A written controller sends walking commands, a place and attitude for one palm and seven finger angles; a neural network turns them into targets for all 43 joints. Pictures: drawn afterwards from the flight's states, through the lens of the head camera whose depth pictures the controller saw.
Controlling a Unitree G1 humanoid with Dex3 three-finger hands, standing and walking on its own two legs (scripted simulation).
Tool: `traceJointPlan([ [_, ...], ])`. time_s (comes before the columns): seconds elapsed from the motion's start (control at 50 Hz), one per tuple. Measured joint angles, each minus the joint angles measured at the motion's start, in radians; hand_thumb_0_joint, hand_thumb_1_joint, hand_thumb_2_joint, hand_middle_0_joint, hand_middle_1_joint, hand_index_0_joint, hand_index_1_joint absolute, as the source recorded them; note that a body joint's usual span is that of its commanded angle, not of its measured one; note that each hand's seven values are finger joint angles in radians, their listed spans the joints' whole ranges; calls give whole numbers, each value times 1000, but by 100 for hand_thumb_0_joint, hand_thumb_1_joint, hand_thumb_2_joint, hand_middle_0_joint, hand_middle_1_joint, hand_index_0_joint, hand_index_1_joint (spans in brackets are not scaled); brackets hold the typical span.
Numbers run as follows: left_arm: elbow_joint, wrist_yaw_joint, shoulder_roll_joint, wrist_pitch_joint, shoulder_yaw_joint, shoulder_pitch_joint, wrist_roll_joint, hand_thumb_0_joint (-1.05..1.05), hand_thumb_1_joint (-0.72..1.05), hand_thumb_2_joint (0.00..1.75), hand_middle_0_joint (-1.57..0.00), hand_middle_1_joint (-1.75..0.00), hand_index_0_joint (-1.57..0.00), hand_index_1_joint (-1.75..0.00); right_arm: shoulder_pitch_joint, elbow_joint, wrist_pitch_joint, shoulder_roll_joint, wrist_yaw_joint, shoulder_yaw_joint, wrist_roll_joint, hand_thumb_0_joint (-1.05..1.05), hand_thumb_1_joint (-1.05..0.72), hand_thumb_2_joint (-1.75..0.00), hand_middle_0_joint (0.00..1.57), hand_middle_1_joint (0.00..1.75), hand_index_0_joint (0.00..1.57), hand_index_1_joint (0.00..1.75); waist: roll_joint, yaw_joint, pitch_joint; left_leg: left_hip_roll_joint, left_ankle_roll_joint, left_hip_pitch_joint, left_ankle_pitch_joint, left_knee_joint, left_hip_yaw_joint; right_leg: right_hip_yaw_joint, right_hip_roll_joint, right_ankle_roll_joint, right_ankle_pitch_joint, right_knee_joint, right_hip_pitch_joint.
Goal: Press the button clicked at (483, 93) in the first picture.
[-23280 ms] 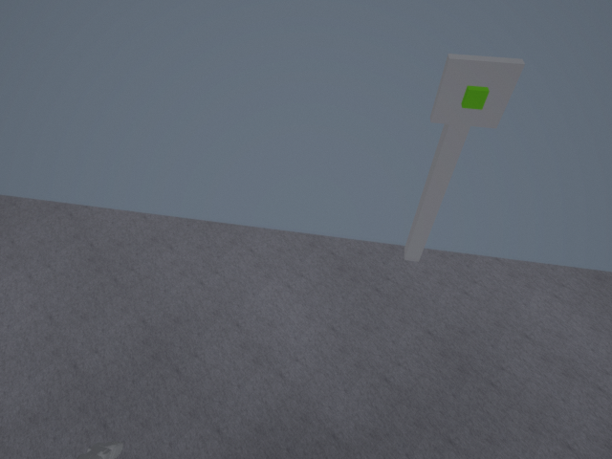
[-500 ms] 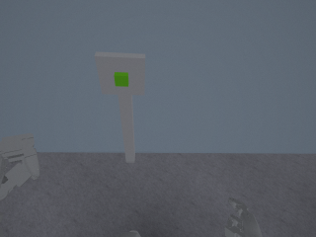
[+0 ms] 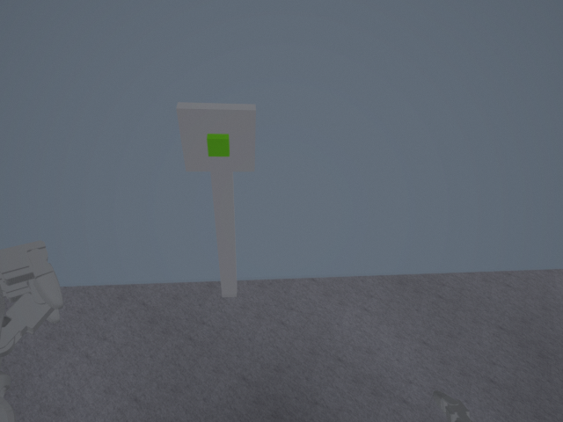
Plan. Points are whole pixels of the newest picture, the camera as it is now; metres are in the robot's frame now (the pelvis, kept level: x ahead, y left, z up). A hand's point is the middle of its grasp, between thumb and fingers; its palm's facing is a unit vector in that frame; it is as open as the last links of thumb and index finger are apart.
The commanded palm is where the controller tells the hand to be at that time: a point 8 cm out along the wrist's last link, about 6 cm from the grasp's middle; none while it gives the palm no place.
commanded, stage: stop stepping back and stand still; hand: left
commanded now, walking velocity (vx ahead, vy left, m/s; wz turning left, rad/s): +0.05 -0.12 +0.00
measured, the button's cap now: (218, 144) +0.73 +0.18 +0.00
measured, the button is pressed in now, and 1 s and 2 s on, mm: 0 0 0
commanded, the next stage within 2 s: let the arm hang, fingers relaxed in 0.18 s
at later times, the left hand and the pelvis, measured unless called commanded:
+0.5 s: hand out of the picture +0.13 +0.19 -0.13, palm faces +0.08 -0.97 -0.24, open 3.1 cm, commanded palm none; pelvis +0.02 +0.00 +0.00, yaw +3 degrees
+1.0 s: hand out of the picture -0.04 +0.17 -0.16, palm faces +0.08 -0.98 -0.19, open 6.7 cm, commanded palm none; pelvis +0.00 +0.00 +0.02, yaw +2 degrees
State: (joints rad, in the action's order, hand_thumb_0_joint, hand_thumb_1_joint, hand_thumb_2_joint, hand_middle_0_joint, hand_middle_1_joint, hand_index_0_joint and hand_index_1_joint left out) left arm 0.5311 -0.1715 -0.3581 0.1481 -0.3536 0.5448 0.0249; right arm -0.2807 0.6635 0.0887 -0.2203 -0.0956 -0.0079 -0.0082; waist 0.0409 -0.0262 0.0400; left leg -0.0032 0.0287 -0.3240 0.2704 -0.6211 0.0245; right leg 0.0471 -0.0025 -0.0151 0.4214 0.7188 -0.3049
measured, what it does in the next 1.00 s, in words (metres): stands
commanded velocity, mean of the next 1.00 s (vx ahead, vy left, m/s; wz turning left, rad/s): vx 0.01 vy -0.01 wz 0.00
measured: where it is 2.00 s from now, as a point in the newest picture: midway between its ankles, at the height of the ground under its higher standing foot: outside the picture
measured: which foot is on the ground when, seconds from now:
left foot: down 0.00-1.00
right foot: down 0.00-1.00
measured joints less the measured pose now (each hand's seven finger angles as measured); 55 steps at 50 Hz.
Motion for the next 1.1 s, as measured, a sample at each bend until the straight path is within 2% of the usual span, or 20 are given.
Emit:
traceJointPlan([
  [0.04,16,5,-14,-1,-13,18,-2,2,89,89,-131,-150,-130,-150,-1,-11,17,29,14,9,-1,1,-91,-90,20,30,20,30,6,-13,-4,5,-1,15,-16,40,-1,-13,-15,-2,13,68,-24],
  [0.1,73,8,-46,17,-26,81,0,2,89,89,-131,-150,-130,-150,-13,-36,32,61,35,34,-3,1,-91,-90,20,30,20,30,-5,-18,2,-3,-10,26,-42,88,-9,14,-28,-1,-1,-63,25],
  [0.14,97,9,-67,34,-37,114,0,2,89,89,-131,-150,-130,-150,-12,-53,25,72,43,47,-4,1,-90,-90,20,30,21,30,-9,-7,5,-5,-18,4,-33,70,-4,15,-28,-15,-53,-191,68],
  [0.18,86,16,-61,39,-25,113,3,2,89,89,-131,-150,-130,-150,6,-49,6,66,47,46,-5,1,-90,-90,20,30,21,30,-42,5,-8,-19,-24,-25,24,6,-16,26,-44,-36,-141,-202,64],
  [0.24,50,17,-28,30,7,92,8,2,89,89,-131,-150,-130,-150,21,-23,-18,48,48,36,3,1,-90,-90,20,30,21,30,-60,26,-11,-15,-25,-53,73,-111,-22,29,-45,-42,-130,-202,71],
  [0.28,31,12,-4,25,18,86,9,2,89,89,-131,-150,-131,-150,27,-13,-24,33,43,33,5,1,-90,-90,20,30,21,30,-60,30,-15,-17,-19,-20,52,-57,-13,28,-39,-36,-119,-204,83],
  [0.3,-25,28,1,37,36,57,-11,1,89,89,-131,-150,-131,-150,30,3,-3,19,61,19,2,1,-90,-90,20,30,21,30,-68,29,-10,-18,-16,-17,-16,-34,-16,39,-32,-30,-108,-183,71],
  [0.32,-122,55,7,26,69,6,-26,1,89,89,-131,-150,-130,-150,36,22,3,0,78,5,1,1,-90,-90,20,30,21,30,-80,32,-4,-9,-13,-23,-11,-33,-21,48,-22,-23,-90,-145,48],
  [0.38,-523,115,61,-93,168,-160,-46,1,90,89,-128,-147,-128,-148,74,76,-39,-40,89,-12,-8,1,-90,-90,20,30,21,30,-93,37,2,24,3,-45,71,-61,-21,41,12,-6,-35,-40,-9],
  [0.42,-796,133,103,-165,215,-240,-52,1,90,90,-125,-144,-124,-145,96,101,-64,-42,85,-6,-15,1,-91,-90,20,30,21,30,-82,29,-11,38,3,-46,75,-68,-20,25,21,-3,-13,-26,-11],
  [0.46,-1022,145,141,-206,264,-278,-53,1,91,89,-120,-140,-119,-140,109,124,-81,-30,80,2,-17,1,-91,-90,20,30,21,30,-70,20,-35,35,-1,-27,66,-52,-21,25,18,-7,-25,-41,7],
  [0.52,-1259,151,186,-213,328,-274,-49,1,91,89,-111,-132,-111,-132,108,164,-99,5,73,9,-15,1,-91,-90,20,30,20,30,-28,9,-66,30,-9,16,46,-2,-21,24,11,-15,-48,-89,47],
  [0.54,-1308,118,184,-202,315,-273,-57,2,91,89,-108,-131,-108,-128,100,179,-102,19,70,10,-14,0,-91,-90,20,30,20,30,-14,10,-75,27,-12,27,37,14,-25,28,7,-18,-57,-108,61],
  [0.56,-1351,116,171,-198,308,-275,-52,2,91,89,-104,-130,-105,-125,91,198,-104,31,67,12,-14,0,-91,-90,20,30,20,30,-4,15,-82,23,-14,38,29,31,-29,32,3,-20,-68,-131,75],
  [0.62,-1458,138,144,-192,314,-271,-38,2,91,89,-93,-121,-95,-114,67,260,-114,49,61,15,-13,0,-91,-90,20,30,20,30,-6,32,-98,12,-17,62,5,73,-39,41,-11,-22,-105,-203,114],
  [0.72,-1581,150,148,-181,331,-246,-30,2,91,89,-77,-99,-78,-95,40,350,-123,54,51,11,-6,0,-92,-90,20,30,20,30,-36,44,-114,11,-13,97,-29,132,-37,37,-15,-18,-150,-279,155],
  [0.94,-1700,147,211,-164,351,-234,-25,1,91,89,-40,-53,-39,-52,-7,456,-116,76,52,18,-4,0,-92,-90,20,30,20,30,-68,35,-110,18,-5,139,-72,196,-16,18,-7,-11,-186,-318,180],
  [1.1,-1699,143,245,-156,349,-254,-25,1,91,89,-25,-35,-24,-35,-40,476,-112,113,51,19,-8,0,-91,-90,20,30,20,30,-62,26,-91,17,-5,135,-78,195,-10,12,-7,-12,-188,-304,167],
])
